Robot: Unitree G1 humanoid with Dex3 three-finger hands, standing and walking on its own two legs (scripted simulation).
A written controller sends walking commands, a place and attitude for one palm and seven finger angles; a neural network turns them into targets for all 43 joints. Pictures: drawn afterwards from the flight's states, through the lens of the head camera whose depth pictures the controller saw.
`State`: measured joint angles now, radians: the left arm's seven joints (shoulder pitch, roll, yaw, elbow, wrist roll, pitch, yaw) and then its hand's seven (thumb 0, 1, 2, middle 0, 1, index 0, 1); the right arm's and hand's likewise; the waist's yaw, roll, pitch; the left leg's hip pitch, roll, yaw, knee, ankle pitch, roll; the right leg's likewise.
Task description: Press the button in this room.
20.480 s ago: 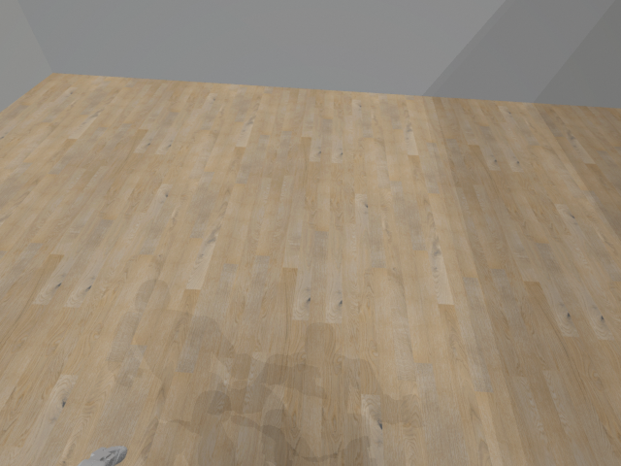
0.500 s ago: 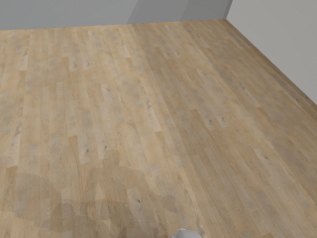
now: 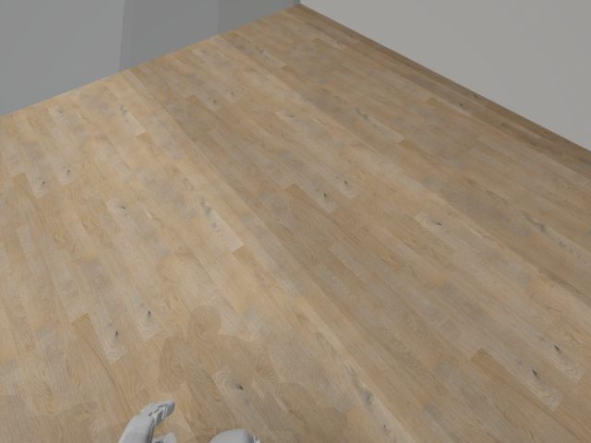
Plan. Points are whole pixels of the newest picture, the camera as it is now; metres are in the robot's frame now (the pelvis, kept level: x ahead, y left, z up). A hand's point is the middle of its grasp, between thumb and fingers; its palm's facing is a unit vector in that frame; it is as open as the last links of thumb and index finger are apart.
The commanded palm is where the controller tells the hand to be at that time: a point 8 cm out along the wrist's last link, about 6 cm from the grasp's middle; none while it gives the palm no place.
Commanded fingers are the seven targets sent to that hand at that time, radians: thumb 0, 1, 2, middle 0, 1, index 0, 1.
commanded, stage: turn or walk to find it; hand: left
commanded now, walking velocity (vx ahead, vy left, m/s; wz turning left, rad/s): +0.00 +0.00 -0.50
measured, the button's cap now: out of the picture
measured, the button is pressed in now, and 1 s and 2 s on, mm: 0 0 0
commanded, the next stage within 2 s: none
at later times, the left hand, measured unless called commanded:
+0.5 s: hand out of the picture +0.07 +0.23 -0.17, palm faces -0.11 -0.96 -0.24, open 7.4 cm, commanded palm none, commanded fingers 0.00 0.90 0.90 -0.20 -0.30 -0.20 -0.30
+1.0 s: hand (235, 397) +0.21 +0.12 -0.15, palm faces -0.51 -0.81 -0.29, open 7.4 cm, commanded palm none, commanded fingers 0.00 0.90 0.90 -0.20 -0.30 -0.20 -0.30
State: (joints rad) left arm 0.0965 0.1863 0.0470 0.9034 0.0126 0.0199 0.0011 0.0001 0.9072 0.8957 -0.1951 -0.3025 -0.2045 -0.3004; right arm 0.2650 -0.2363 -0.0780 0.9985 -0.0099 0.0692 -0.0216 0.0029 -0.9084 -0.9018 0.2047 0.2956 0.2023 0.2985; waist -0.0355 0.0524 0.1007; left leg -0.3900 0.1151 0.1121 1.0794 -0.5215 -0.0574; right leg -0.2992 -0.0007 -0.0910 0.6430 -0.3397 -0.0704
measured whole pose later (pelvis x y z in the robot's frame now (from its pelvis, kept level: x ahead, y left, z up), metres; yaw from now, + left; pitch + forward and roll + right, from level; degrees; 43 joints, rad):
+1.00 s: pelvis -0.01 +0.00 -0.01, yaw -31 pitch -1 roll +0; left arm 0.10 0.23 0.06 0.92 0.02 0.02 -0.02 0.00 0.91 0.90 -0.19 -0.30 -0.20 -0.30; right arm 0.27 -0.25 -0.08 0.98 -0.02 0.04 -0.01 0.00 -0.90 -0.90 0.21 0.30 0.20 0.30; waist -0.04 0.06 0.10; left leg -0.27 0.17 0.20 0.79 -0.48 -0.06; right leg -0.31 -0.02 -0.09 0.65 -0.31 -0.03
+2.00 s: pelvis +0.23 -0.19 -0.01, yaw -57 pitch +1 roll +0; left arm 0.06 0.20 0.05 0.96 0.03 -0.01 -0.03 0.00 0.91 0.90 -0.19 -0.30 -0.20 -0.30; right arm 0.51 -0.15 -0.04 1.13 -0.02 -0.06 -0.02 0.00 -0.91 -0.90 0.20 0.30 0.20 0.30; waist -0.06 0.00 0.09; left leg 0.10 0.09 0.32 0.40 -0.48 -0.05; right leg -0.52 -0.04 -0.15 0.67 -0.20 -0.05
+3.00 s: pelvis +0.42 -0.50 +0.01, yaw -58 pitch -3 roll +1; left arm 0.21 0.15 0.01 1.10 0.02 -0.03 0.03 0.00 0.94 0.90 -0.19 -0.30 -0.20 -0.30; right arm 0.29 -0.16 -0.04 1.12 -0.01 0.01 -0.02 0.00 -0.92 -0.90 0.20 0.30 0.20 0.30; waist -0.02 0.05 0.02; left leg -0.17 0.08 0.15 0.56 -0.37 -0.03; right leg -0.27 -0.05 -0.13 0.57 -0.26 -0.03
